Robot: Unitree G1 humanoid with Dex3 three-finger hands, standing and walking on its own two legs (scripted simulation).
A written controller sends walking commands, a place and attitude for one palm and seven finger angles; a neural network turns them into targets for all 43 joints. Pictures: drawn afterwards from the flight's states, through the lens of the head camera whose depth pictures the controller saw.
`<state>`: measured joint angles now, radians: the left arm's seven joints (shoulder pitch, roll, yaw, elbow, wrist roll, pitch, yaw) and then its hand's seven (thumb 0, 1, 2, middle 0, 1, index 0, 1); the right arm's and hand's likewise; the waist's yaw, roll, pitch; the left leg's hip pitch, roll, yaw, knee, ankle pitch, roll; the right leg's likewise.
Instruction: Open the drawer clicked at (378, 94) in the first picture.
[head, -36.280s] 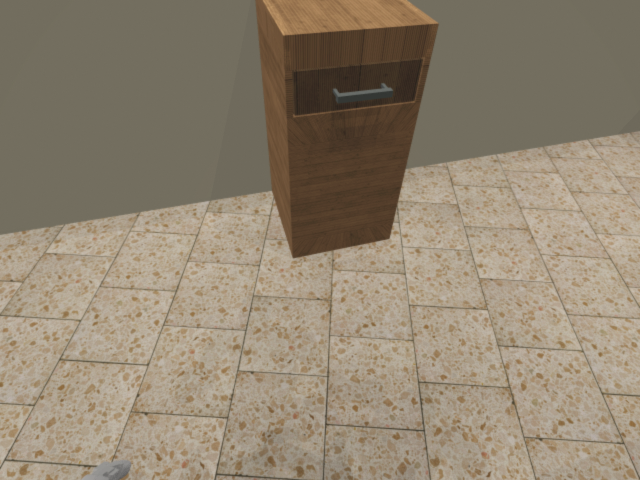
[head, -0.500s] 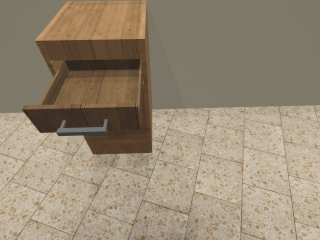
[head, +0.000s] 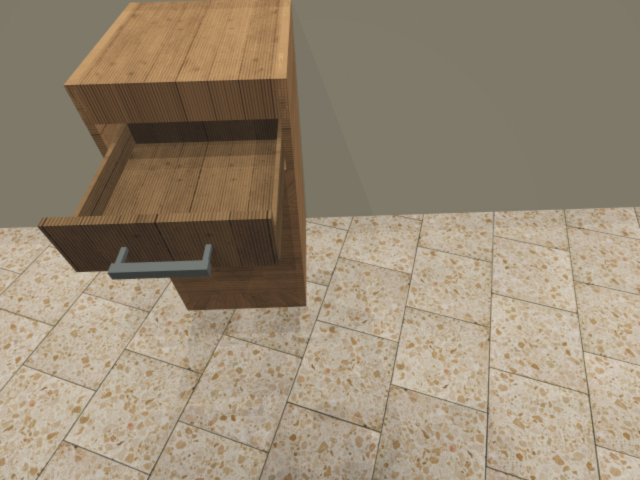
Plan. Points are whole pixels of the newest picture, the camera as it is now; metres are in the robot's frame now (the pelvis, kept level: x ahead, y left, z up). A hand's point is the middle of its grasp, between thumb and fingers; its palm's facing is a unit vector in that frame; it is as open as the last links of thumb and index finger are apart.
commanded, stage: look to check the result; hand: left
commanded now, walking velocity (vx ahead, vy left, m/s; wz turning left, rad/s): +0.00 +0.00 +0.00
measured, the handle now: (163, 260) +0.46 +0.30 -0.06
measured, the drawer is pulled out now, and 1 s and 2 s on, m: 0.29 0.29 0.29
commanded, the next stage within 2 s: stand and wait in 0.14 s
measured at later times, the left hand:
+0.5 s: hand out of the picture +0.01 +0.16 -0.17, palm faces +0.04 -0.98 -0.21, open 7.3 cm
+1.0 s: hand out of the picture +0.02 +0.17 -0.17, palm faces +0.04 -0.97 -0.22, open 7.3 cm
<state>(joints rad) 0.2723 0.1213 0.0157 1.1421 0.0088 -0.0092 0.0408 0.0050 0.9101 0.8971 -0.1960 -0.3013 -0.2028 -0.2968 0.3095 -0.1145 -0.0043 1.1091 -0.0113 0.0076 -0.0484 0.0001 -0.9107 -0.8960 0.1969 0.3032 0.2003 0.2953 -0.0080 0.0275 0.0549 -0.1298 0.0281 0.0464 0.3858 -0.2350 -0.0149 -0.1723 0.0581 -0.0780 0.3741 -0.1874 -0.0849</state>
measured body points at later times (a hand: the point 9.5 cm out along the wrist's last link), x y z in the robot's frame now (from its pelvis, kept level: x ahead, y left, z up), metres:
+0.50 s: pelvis +0.01 -0.01 +0.00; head +0.03 -0.02 +0.45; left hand +0.01 +0.22 -0.16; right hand -0.01 -0.22 -0.17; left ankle -0.02 +0.13 -0.74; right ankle +0.01 -0.06 -0.74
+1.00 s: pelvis +0.01 +0.00 +0.00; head +0.03 -0.02 +0.45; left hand +0.02 +0.22 -0.15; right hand -0.01 -0.21 -0.17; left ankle -0.02 +0.13 -0.74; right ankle +0.01 -0.06 -0.74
